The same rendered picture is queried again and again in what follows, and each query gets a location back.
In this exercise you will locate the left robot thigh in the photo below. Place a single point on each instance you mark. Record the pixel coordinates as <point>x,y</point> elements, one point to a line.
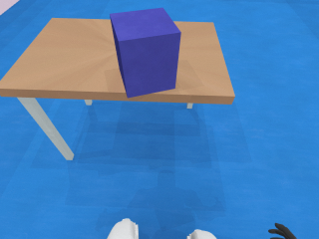
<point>126,229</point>

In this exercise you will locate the table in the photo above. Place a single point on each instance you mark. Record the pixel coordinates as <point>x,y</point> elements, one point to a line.
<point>76,59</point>

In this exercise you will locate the carton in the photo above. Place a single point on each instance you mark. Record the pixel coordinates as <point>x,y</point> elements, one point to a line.
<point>147,45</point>

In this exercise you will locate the robot right hand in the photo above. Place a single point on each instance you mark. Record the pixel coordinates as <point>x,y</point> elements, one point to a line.
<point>282,231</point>

